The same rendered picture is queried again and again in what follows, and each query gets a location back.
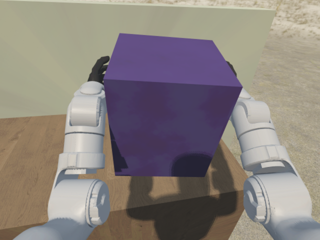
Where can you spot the carton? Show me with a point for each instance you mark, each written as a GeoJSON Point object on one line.
{"type": "Point", "coordinates": [168, 102]}

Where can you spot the left robot hand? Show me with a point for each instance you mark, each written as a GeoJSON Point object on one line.
{"type": "Point", "coordinates": [97, 71]}

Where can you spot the right robot forearm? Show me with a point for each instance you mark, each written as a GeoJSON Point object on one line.
{"type": "Point", "coordinates": [261, 150]}

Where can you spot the left robot forearm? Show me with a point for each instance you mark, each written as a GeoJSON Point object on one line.
{"type": "Point", "coordinates": [84, 134]}

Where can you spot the right robot hand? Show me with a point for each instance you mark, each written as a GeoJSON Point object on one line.
{"type": "Point", "coordinates": [231, 66]}

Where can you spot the robot left upper arm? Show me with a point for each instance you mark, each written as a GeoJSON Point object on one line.
{"type": "Point", "coordinates": [76, 207]}

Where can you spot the pedestal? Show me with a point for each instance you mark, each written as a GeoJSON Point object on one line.
{"type": "Point", "coordinates": [141, 207]}

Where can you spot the robot right upper arm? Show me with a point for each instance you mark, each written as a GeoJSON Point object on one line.
{"type": "Point", "coordinates": [280, 202]}

